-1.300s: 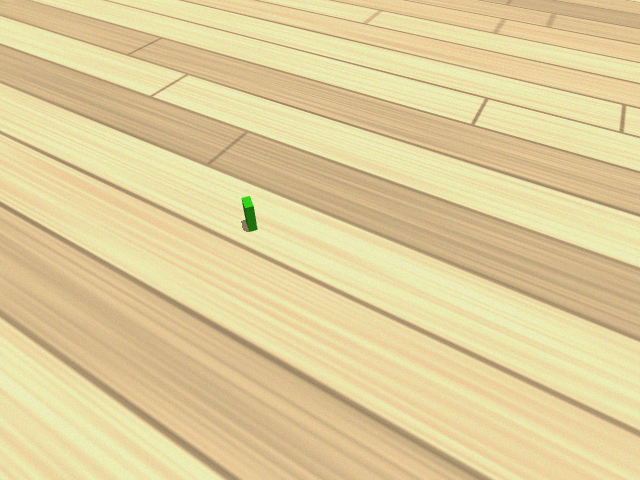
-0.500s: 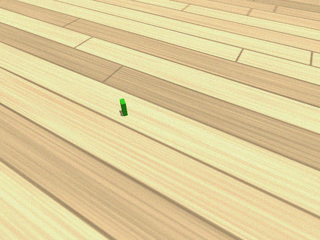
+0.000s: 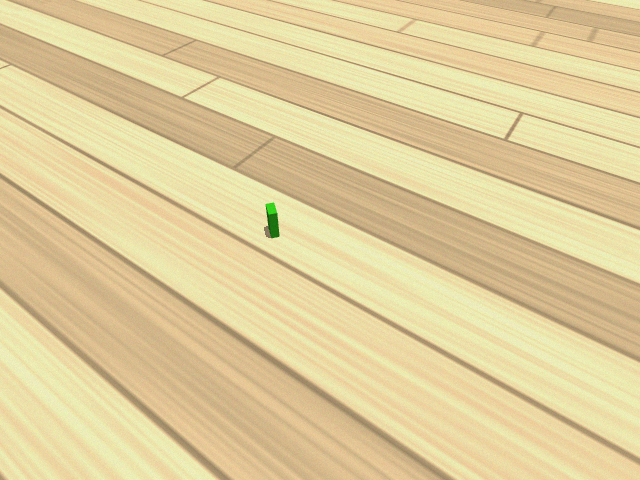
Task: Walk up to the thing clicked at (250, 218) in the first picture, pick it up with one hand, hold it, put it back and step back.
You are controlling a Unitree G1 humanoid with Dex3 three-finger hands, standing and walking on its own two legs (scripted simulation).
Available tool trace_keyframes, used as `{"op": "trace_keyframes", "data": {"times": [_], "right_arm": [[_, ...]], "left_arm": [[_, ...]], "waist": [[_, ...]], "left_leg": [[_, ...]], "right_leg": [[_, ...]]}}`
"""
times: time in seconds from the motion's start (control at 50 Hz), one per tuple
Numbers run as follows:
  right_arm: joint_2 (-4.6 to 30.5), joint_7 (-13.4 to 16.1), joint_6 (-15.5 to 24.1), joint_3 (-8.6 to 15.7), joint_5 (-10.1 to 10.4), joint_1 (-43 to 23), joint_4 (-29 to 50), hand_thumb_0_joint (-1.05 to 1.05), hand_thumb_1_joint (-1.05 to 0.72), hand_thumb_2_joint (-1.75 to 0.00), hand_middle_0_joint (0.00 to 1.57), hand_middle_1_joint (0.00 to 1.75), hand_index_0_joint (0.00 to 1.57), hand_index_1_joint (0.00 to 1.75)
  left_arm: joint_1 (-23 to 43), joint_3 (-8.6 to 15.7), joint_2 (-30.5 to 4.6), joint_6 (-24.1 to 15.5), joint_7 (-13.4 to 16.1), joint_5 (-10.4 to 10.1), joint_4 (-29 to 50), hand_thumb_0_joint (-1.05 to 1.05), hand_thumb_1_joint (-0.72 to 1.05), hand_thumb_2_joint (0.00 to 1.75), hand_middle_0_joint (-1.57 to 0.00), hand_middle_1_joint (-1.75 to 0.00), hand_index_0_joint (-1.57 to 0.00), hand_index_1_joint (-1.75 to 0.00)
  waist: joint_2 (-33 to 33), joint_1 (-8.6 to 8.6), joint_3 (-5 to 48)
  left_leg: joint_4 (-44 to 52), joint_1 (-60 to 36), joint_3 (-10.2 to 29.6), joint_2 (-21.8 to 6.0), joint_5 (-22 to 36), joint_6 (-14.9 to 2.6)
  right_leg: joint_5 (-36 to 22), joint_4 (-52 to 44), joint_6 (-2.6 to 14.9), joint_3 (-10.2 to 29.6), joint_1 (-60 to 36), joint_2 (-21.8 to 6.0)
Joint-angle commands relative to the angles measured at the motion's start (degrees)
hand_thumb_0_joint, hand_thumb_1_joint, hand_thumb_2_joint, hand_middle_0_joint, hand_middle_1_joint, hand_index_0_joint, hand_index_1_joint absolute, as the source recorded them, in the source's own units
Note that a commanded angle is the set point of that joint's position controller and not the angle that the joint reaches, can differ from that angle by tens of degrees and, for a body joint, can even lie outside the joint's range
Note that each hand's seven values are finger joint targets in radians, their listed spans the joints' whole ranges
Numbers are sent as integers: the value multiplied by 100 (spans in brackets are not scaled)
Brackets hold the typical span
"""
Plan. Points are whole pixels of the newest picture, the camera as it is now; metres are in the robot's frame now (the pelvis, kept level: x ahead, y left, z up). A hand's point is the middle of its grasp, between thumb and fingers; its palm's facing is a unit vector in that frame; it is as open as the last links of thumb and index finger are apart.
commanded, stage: walk up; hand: left
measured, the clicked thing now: (272, 220) +1.21 +0.23 -0.71
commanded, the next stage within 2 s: none
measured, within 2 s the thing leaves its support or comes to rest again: neither
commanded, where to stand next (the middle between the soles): +0.85 +0.00 m, yaw +1 degrees
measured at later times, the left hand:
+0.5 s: hand (98, 410) +0.25 +0.35 -0.15, palm faces -0.07 -0.94 -0.33, open 7.4 cm
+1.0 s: hand (181, 280) +0.48 +0.28 -0.13, palm faces -0.03 -0.93 -0.37, open 7.4 cm
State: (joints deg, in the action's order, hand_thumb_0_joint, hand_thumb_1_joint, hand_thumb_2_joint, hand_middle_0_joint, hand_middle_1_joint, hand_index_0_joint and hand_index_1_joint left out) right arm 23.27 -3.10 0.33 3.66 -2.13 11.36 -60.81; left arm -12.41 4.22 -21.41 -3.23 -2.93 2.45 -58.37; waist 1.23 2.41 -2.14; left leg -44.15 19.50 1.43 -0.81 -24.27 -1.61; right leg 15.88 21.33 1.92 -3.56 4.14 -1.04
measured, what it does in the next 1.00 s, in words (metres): walks ahead: left foot, then right foot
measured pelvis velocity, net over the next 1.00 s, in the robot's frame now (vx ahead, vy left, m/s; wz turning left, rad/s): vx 0.41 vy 0.02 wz -0.02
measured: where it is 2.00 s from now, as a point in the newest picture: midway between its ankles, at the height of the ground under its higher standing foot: (329, 323)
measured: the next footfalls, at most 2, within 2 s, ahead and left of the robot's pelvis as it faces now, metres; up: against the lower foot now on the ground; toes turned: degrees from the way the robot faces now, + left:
left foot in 0.16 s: +0.19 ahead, +0.18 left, +0.00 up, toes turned +5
right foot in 0.68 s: +0.44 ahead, -0.08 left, +0.00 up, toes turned -5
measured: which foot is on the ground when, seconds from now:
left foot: up 0.00-0.14, down 0.16-0.72, up 0.74-1.00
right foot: down 0.00-0.18, up 0.20-0.66, down 0.68-1.00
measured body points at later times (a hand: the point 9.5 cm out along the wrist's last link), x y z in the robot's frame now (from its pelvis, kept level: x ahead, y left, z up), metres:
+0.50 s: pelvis +0.19 +0.08 +0.00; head +0.19 +0.10 +0.45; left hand +0.26 +0.40 -0.12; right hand +0.21 -0.24 -0.11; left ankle +0.15 +0.17 -0.74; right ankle +0.30 -0.09 -0.69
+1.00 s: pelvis +0.41 +0.02 +0.00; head +0.42 +0.00 +0.45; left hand +0.48 +0.33 -0.10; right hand +0.48 -0.30 -0.12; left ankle +0.48 +0.18 -0.68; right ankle +0.40 -0.07 -0.74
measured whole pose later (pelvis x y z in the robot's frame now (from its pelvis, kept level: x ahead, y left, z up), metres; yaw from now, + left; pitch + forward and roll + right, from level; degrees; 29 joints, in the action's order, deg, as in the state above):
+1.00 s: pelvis +0.41 +0.02 +0.00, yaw -1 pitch -3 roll +0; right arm 24.6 -2.8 2.7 4.1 -0.5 16.6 -47.7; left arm -16.8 2.7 -21.0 -3.6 -3.2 0.7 -47.5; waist 2.5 0.9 -5.2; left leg -54.4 28.8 2.9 -3.6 -15.2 0.1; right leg 15.3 26.4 3.1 -3.8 7.9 0.6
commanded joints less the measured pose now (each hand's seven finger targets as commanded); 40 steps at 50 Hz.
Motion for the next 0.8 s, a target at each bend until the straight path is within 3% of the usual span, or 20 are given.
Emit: {"op": "trace_keyframes", "data": {"times": [0.0, 0.06, 0.1, 0.14, 0.16, 0.18, 0.2, 0.22, 0.26, 0.3, 0.34, 0.4, 0.56, 0.62, 0.66, 0.68, 0.7, 0.72, 0.74, 0.78], "right_arm": [[1074, -107, 307, 300, 33, -471, 777, 0, -90, -90, 20, 30, 20, 30], [1046, -167, 314, 364, 45, -385, 876, 0, -90, -90, 20, 30, 20, 30], [1009, -138, 340, 424, 29, 335, 712, 0, -90, -90, 20, 30, 20, 30], [1458, -18, 363, 655, -2, 1542, 379, 0, -90, -90, 20, 30, 20, 30], [1876, 74, 390, 765, -79, 1977, 384, 0, -90, -90, 20, 30, 20, 30], [2260, 88, 439, 747, -45, 1576, 654, 0, -90, -90, 20, 30, 20, 30], [2342, 70, 432, 758, 152, 789, 946, 0, -90, -90, 20, 30, 20, 30], [2194, 86, 421, 688, 144, 551, 1021, 0, -90, -90, 20, 30, 20, 30], [1642, 136, 516, 490, 154, 273, 1195, 0, -90, -90, 20, 30, 20, 30], [1401, 131, 585, 416, 200, 440, 1166, 0, -90, -90, 20, 30, 20, 30], [1378, 142, 638, 426, 195, 584, 1226, 0, -90, -90, 20, 30, 20, 30], [1483, 143, 664, 447, 194, 560, 1359, 0, -90, -90, 20, 30, 20, 30], [1466, 183, 581, 423, 177, 1034, 1461, 0, -90, -90, 20, 30, 20, 30], [1475, 249, 529, 416, 155, 980, 1591, 0, -90, -90, 20, 30, 20, 30], [1330, 276, 511, 338, 152, 989, 1689, 0, -90, -90, 20, 30, 20, 30], [1089, 262, 512, 249, 154, 1232, 1705, 0, -90, -90, 20, 30, 20, 30], [742, 238, 518, 119, 241, 1645, 1798, 0, -90, -90, 20, 30, 20, 30], [1255, 286, 481, 223, 238, 1358, 1700, 0, -90, -90, 20, 30, 20, 30], [1433, 321, 474, 245, 205, 1158, 1610, 0, -90, -90, 20, 30, 20, 30], [1240, 290, 468, 234, 295, 1144, 1448, 0, -90, -90, 20, 30, 20, 30]], "left_arm": [[338, 420, -1799, -138, 56, -30, 610, 0, 90, 90, -20, -30, -20, -30], [524, 380, -1787, -129, 9, -40, 796, 0, 90, 90, -20, -30, -20, -30], [563, 348, -1721, -89, -26, -93, 839, 0, 90, 90, -20, -30, -20, -30], [261, 216, -1345, -52, -38, -35, 902, 0, 90, 90, -20, -30, -20, -30], [-123, 98, -908, -24, -29, -96, 902, 0, 90, 90, -20, -30, -20, -30], [-315, 109, -1044, 26, 13, -136, 970, 0, 90, 90, -20, -30, -20, -30], [-339, 172, -1569, 65, 68, -132, 890, 0, 90, 90, -20, -30, -20, -30], [-231, 151, -1695, 41, 81, -166, 846, 0, 90, 90, -20, -30, -20, -30], [-647, 198, -1677, 41, 39, -253, 557, 0, 90, 90, -20, -30, -20, -30], [-845, 195, -1579, 80, -17, -254, 472, 0, 90, 90, -20, -30, -20, -30], [-717, 208, -1498, 120, -83, -202, 574, 0, 90, 90, -20, -30, -20, -30], [-375, 192, -1437, 106, -139, -143, 837, 0, 90, 90, -20, -30, -20, -30], [826, 108, -1056, 33, -246, -154, 1387, 0, 90, 90, -20, -30, -20, -30], [588, 175, -1103, 10, -212, -171, 1305, 0, 90, 90, -20, -30, -20, -30], [-322, 308, -1351, -48, -134, -160, 1081, 0, 90, 90, -20, -30, -20, -30], [-1001, 443, -1618, -84, -68, -132, 928, 0, 90, 90, -20, -30, -20, -30], [-1392, 591, -2116, -121, -4, -119, 948, 0, 90, 90, -20, -30, -20, -30], [-1372, 588, -2184, -99, 16, -232, 954, 0, 90, 90, -20, -30, -20, -30], [-1059, 569, -2093, -78, 65, -300, 1077, 0, 90, 90, -20, -30, -20, -30], [-601, 431, -1707, -89, 135, -347, 1240, 0, 90, 90, -20, -30, -20, -30]], "waist": [[-993, 3, -371], [-1130, -152, -504], [-829, -521, -228], [463, -1090, 475], [1884, -1206, 493], [1712, -962, 469], [1228, -685, 96], [788, -576, -147], [412, -240, -302], [474, -181, -340], [444, -232, -388], [435, -253, -602], [443, -587, -472], [385, -423, -167], [-241, 75, 440], [-895, 337, 970], [-2067, 335, 1395], [-1870, 461, 1093], [-1468, 379, 785], [-818, 74, 301]], "left_leg": [[228, 1177, 40, -446, 99, 110], [835, 151, -201, -424, 903, 146], [1316, -1144, -628, -165, 1792, 181], [1167, -3076, -415, -72, 1060, -34], [2223, -3232, 1198, -957, -887, -371], [3588, -2377, 4042, -2094, -2911, -805], [3927, -1711, 4318, -2450, -3161, -1179], [3827, -1303, 3818, -2304, -2581, -1106], [3315, -1080, 1942, -1590, -884, -603], [3366, -889, 1166, -1331, 81, -473], [3514, -950, 915, -1322, 388, -495], [3622, -1190, 702, -1534, 474, -978], [2932, -1718, -81, -1201, 2958, -672], [2358, -1616, -4, -1320, 3166, -735], [740, -1291, -261, -1016, 3586, -553], [-610, -606, -447, -659, 2856, -382], [-1946, 695, -665, 63, 571, -116], [-2501, 1562, -320, 271, -606, -74], [-2824, 1624, 23, -53, -568, -57], [-2765, 1178, 397, -186, 8, -44]], "right_leg": [[1605, -1350, 1015, 1406, -343, -1565], [1100, -1057, 788, 698, 683, -1238], [613, -180, 641, 214, 1306, -972], [53, 2118, 456, -69, 2338, -628], [1711, 3883, 267, -148, 3264, 145], [1903, 4726, 170, 771, 3524, 485], [1577, 4945, 255, 1094, 3289, 48], [1212, 4940, 229, 1245, 3191, -84], [363, 4380, 137, 1313, 2885, -333], [4, 3951, -11, 1096, 2555, -362], [-324, 3701, -141, 999, 2597, -353], [-446, 3006, -266, 867, 3004, -495], [-1127, 1238, 9, 129, 2480, -366], [-812, 1137, 145, 118, 1648, -260], [-674, 775, 303, 105, 210, -74], [-215, 666, 415, 498, -898, -284], [196, 155, 933, 2857, -1925, -1761], [-69, -371, 1428, 4154, -2022, -2251], [-354, -386, 1595, 3975, -1541, -2339], [-1724, -249, 1258, 2337, -431, -1797]]}}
